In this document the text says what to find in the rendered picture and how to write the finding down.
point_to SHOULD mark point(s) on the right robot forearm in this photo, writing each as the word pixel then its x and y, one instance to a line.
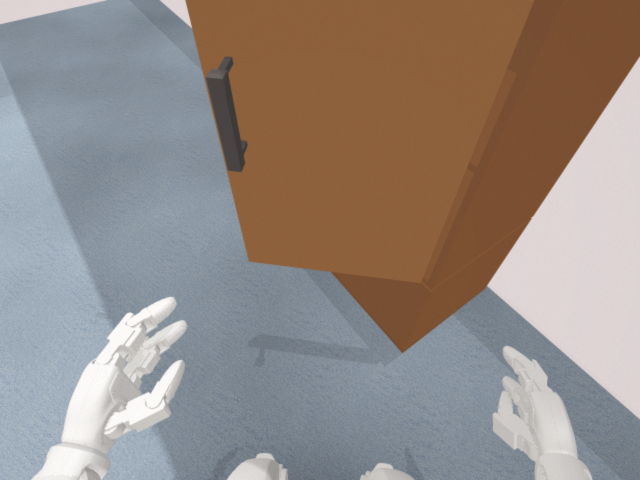
pixel 557 466

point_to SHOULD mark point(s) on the left robot forearm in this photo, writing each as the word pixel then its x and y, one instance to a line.
pixel 67 461

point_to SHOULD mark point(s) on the robot left hand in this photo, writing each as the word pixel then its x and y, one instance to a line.
pixel 92 417

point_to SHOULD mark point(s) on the robot left thigh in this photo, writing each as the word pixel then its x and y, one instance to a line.
pixel 259 469

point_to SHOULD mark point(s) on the cupboard door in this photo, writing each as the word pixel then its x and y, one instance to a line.
pixel 360 116

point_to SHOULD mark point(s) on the handle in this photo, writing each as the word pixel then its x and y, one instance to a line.
pixel 224 110

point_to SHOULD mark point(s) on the robot right hand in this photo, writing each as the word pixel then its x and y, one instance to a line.
pixel 542 411

